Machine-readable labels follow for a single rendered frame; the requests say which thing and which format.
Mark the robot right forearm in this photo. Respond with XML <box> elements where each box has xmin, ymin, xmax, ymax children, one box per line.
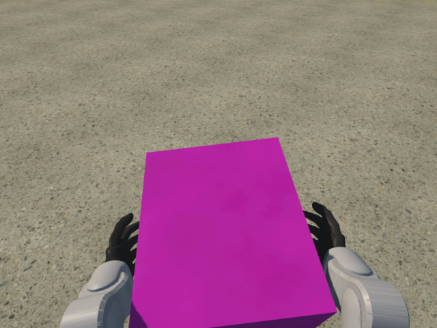
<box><xmin>322</xmin><ymin>247</ymin><xmax>410</xmax><ymax>328</ymax></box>

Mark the robot right hand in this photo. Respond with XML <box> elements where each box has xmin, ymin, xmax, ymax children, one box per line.
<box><xmin>303</xmin><ymin>202</ymin><xmax>346</xmax><ymax>265</ymax></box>

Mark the robot left forearm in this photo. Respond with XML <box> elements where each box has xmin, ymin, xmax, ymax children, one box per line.
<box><xmin>59</xmin><ymin>260</ymin><xmax>133</xmax><ymax>328</ymax></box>

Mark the robot left hand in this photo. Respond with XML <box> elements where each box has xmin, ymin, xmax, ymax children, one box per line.
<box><xmin>105</xmin><ymin>213</ymin><xmax>139</xmax><ymax>278</ymax></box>

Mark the carton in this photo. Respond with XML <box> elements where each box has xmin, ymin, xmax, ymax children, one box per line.
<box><xmin>129</xmin><ymin>137</ymin><xmax>337</xmax><ymax>328</ymax></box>

